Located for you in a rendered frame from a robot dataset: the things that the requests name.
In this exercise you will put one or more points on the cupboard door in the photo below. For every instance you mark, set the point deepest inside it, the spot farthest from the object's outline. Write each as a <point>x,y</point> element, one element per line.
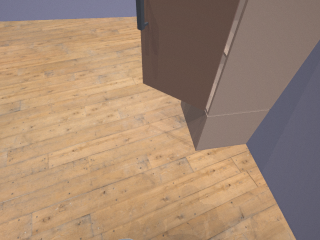
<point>183,44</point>

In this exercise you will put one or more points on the handle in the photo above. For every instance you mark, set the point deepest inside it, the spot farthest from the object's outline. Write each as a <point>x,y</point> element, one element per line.
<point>140,14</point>

